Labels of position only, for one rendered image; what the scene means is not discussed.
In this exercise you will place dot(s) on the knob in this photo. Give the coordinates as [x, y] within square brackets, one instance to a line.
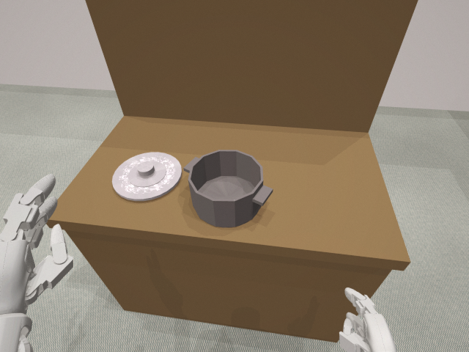
[145, 168]

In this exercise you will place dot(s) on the table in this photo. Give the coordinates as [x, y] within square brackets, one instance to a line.
[294, 83]

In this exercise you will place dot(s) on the robot right hand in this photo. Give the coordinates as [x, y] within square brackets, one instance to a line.
[373, 335]

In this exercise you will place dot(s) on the robot left hand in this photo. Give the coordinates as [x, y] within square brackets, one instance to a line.
[25, 218]

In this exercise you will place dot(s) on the pot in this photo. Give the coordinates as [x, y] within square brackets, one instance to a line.
[227, 187]

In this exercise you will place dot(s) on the left robot forearm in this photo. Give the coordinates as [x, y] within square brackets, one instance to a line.
[14, 329]

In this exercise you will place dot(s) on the lid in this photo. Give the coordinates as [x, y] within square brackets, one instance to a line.
[129, 184]

